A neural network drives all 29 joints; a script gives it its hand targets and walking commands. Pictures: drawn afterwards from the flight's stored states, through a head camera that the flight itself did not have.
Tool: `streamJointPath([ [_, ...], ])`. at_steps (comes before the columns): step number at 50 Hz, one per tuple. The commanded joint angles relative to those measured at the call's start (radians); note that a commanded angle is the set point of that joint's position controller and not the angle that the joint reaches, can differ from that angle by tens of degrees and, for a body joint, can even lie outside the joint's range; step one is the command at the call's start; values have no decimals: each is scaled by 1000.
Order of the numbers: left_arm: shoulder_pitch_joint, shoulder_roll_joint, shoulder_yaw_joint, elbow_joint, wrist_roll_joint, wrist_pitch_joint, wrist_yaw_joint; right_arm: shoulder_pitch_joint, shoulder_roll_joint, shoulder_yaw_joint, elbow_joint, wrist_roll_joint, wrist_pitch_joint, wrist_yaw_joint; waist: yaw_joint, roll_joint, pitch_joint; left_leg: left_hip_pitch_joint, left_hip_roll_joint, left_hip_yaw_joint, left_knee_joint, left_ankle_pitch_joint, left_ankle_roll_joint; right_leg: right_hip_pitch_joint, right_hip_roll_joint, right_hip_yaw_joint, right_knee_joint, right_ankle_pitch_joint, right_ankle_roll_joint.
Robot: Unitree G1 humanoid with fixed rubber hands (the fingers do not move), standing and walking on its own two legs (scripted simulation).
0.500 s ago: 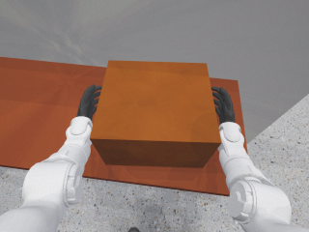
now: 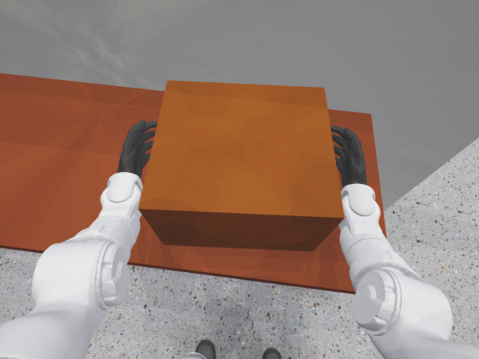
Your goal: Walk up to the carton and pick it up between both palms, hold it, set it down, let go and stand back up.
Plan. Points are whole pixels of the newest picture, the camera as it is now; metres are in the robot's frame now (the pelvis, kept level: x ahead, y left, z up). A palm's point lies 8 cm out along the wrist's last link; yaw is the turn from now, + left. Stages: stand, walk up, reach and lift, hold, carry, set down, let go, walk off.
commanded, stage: set down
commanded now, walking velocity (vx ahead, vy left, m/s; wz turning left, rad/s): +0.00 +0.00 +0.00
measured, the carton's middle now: (242, 168) +0.44 +0.02 -0.02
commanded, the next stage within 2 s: none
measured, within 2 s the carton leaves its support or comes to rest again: neither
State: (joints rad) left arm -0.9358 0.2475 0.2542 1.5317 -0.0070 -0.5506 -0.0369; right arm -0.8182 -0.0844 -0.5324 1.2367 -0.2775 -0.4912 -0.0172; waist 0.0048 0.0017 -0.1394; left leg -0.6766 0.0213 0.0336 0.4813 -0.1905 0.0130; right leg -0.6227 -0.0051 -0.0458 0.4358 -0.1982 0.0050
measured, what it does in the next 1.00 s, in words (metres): stands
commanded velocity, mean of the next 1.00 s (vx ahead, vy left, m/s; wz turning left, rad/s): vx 0.00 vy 0.00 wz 0.00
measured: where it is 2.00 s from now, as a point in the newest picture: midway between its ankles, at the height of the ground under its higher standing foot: outside the picture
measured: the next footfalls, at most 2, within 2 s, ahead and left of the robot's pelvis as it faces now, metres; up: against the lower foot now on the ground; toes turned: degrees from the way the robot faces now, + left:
none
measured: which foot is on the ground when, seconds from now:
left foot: down 0.00-1.00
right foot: down 0.00-1.00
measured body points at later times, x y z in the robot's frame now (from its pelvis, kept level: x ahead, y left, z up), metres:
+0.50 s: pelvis +0.00 +0.00 +0.00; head +0.13 +0.01 +0.43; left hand +0.44 +0.21 +0.00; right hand +0.43 -0.17 +0.01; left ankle +0.00 +0.11 -0.73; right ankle -0.02 -0.12 -0.73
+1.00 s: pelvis +0.00 +0.00 +0.00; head +0.13 +0.01 +0.43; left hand +0.44 +0.21 +0.00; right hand +0.44 -0.18 +0.00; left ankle +0.00 +0.11 -0.73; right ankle -0.02 -0.12 -0.73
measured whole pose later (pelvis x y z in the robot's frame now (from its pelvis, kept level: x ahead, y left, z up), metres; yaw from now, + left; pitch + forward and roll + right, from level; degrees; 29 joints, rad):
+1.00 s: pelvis +0.00 +0.00 +0.00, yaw +0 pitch +23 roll -1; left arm -0.94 0.26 0.30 1.50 0.07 -0.51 -0.02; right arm -0.85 -0.10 -0.48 1.30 -0.21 -0.47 -0.01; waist -0.01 -0.03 -0.15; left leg -0.71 0.03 0.05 0.50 -0.20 0.01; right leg -0.67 -0.01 -0.05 0.47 -0.21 0.00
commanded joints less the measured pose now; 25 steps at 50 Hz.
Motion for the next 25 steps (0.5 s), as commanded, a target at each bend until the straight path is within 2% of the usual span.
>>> streamJointPath([
  [1, -535, -440, -86, -92, 117, -15, -95, -443, 486, 231, 31, -120, -3, 141, -9, 27, -539, 318, 13, 34, 3, 335, -51, 281, -7, -30, 16, 327, 9],
  [4, -539, -449, -92, -102, 120, -14, -93, -437, 478, 206, 35, -129, -3, 140, -24, 33, -527, 325, 17, 30, 2, 327, -58, 255, -5, -32, 5, 297, 6],
  [5, -513, -452, -87, -95, 120, -14, -93, -432, 474, 206, 35, -135, -7, 140, -18, 20, -541, 322, 18, 32, 4, 344, -53, 257, -1, -35, 9, 326, 6],
  [7, -515, -450, -90, -108, 123, -22, -86, -429, 466, 210, 32, -138, -19, 141, -6, 38, -593, 334, 19, 33, 11, 385, -61, 257, 0, -36, 13, 355, 4],
  [8, -509, -436, -80, -91, 130, -22, -89, -426, 474, 215, 26, -134, -17, 141, -13, 18, -577, 321, 12, 35, 12, 369, -54, 276, -5, -31, 13, 360, 11],
  [9, -521, -422, -76, -90, 130, -18, -90, -433, 459, 197, 37, -132, -9, 140, -23, 21, -537, 312, 16, 31, -2, 326, -52, 274, -8, -33, 13, 328, 12],
  [11, -510, -425, -57, -80, 150, -5, -96, -414, 463, 185, 49, -138, 7, 142, -17, 33, -484, 299, 11, 39, -14, 285, -47, 273, -15, -29, -1, 279, 9],
  [13, -505, -438, -61, -88, 149, -2, -98, -414, 477, 182, 26, -147, 6, 141, -23, 19, -516, 287, 9, 41, -15, 267, -41, 271, -14, -29, -2, 283, 9],
  [15, -482, -450, -66, -92, 154, -7, -91, -405, 478, 196, 18, -147, -6, 146, -11, 30, -539, 303, 15, 32, -6, 325, -49, 270, -8, -37, 11, 322, 8],
  [17, -491, -441, -53, -92, 167, 1, -92, -397, 471, 174, 27, -152, 7, 148, -21, 36, -493, 327, 14, 34, -11, 299, -50, 247, -12, -36, -9, 271, 5],
  [18, -484, -443, -61, -100, 163, 4, -93, -396, 466, 179, 20, -146, 8, 150, -23, 38, -505, 340, 19, 30, -12, 322, -51, 247, -10, -38, -4, 292, 8],
  [19, -475, -432, -51, -101, 166, 2, -95, -384, 468, 191, 18, -147, 9, 149, -10, 27, -516, 327, 13, 37, -5, 338, -46, 259, -11, -33, -3, 308, 8],
  [20, -490, -434, -59, -108, 164, -1, -93, -390, 468, 182, 14, -143, 7, 150, -18, 46, -526, 320, 14, 33, -10, 324, -50, 248, -10, -34, -1, 298, 5],
  [22, -481, -422, -48, -111, 170, -5, -90, -383, 475, 197, 13, -136, 10, 153, -5, 42, -517, 308, 14, 36, -2, 324, -46, 257, -16, -28, 6, 298, 4],
  [23, -469, -423, -45, -104, 173, -2, -92, -382, 466, 189, 17, -145, 10, 151, -15, 25, -514, 306, 16, 34, -7, 309, -45, 251, -13, -33, 5, 283, 9],
  [24, -472, -438, -56, -115, 169, -5, -88, -387, 458, 180, 18, -152, 3, 148, -24, 30, -517, 322, 22, 28, -4, 348, -54, 236, -8, -38, 9, 300, 9],
  [25, -453, -436, -45, -99, 183, -3, -89, -376, 468, 197, 16, -146, -1, 148, -1, 33, -516, 323, 19, 31, 2, 356, -51, 240, -9, -36, 3, 304, 5],
])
